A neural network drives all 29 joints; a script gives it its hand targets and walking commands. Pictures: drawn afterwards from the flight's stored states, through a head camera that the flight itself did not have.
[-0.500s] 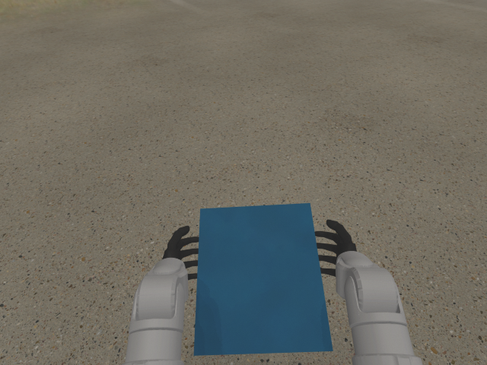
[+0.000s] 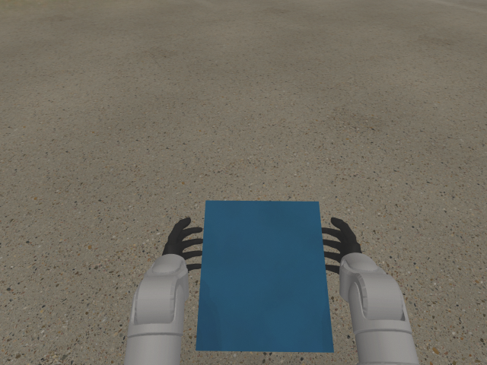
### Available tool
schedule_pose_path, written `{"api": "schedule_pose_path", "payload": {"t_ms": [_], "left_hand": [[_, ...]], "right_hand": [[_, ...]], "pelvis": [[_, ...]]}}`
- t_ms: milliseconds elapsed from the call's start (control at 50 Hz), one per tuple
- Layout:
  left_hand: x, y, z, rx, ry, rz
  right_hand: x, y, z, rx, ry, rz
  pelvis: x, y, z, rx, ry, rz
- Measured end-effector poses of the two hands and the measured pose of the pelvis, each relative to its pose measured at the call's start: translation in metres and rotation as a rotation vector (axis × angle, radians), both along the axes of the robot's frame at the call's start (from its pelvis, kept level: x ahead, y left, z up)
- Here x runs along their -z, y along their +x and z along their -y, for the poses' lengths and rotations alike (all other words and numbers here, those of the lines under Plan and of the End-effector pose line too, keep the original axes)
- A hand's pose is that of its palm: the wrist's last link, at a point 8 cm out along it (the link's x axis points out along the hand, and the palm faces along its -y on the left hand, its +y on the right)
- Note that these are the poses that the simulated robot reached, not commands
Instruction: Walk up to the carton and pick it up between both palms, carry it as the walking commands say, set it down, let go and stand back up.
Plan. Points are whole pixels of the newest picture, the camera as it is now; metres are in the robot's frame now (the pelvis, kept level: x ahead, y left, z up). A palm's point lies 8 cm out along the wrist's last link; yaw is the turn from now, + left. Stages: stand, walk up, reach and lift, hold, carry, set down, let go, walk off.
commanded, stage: carry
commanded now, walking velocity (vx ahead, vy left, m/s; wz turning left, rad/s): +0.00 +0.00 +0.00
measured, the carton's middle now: (259, 278) +0.31 +0.00 -0.04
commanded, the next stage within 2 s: none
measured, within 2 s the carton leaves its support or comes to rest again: neither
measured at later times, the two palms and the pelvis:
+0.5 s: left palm (164, 288) +0.23 +0.15 +0.06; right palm (351, 288) +0.24 -0.13 +0.06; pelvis -0.05 +0.01 +0.00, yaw +0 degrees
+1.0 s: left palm (153, 289) +0.23 +0.17 +0.06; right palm (341, 292) +0.23 -0.11 +0.06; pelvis -0.05 +0.02 +0.00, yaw +0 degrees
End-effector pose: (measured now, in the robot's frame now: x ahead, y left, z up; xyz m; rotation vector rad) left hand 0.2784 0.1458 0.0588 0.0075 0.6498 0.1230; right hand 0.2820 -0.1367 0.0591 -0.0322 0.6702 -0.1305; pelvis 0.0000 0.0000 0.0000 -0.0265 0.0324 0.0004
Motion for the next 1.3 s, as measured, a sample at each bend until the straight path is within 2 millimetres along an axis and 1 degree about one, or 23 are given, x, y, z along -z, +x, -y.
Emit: {"api": "schedule_pose_path", "payload": {"t_ms": [140,280,440,560,700,920,1040,1120,1300], "left_hand": [[0.004,-0.017,-0.004,-0.007,-0.002,-0.001],[0.002,-0.03,-0.005,-0.004,-0.003,0.018],[0.002,-0.042,-0.006,0.003,-0.006,0.012],[0.001,-0.045,-0.01,0.003,-0.008,0.023],[0.0,-0.044,-0.016,0.004,-0.006,0.027],[0.001,-0.045,-0.023,0.012,-0.006,0.024],[0.001,-0.046,-0.024,0.013,-0.002,0.032],[-0.003,-0.048,-0.025,0.01,-0.003,0.043],[-0.004,-0.05,-0.021,0.014,0.008,0.037]], "right_hand": [[0.005,-0.014,-0.004,-0.022,-0.012,-0.008],[0.002,-0.027,-0.004,-0.018,-0.014,0.007],[0.002,-0.041,-0.006,-0.013,-0.005,-0.003],[0.0,-0.045,-0.01,-0.007,-0.006,0.007],[0.001,-0.044,-0.016,-0.004,-0.009,0.008],[0.004,-0.048,-0.023,-0.002,-0.005,-0.003],[0.003,-0.05,-0.024,-0.003,-0.014,0.001],[0.0,-0.052,-0.024,-0.002,-0.005,0.01],[0.002,-0.055,-0.021,-0.001,0.002,0.002]], "pelvis": [[-0.001,-0.015,0.0,-0.002,0.004,0.015],[-0.003,-0.03,-0.001,-0.005,0.006,0.024],[-0.004,-0.043,-0.004,-0.004,0.008,0.028],[-0.004,-0.049,-0.008,-0.004,0.007,0.025],[-0.004,-0.052,-0.015,-0.001,0.007,0.016],[-0.003,-0.053,-0.023,0.001,0.005,0.02],[-0.002,-0.054,-0.025,0.004,0.005,0.026],[-0.002,-0.055,-0.025,0.007,0.007,0.032],[-0.002,-0.057,-0.022,0.007,0.01,0.033]]}}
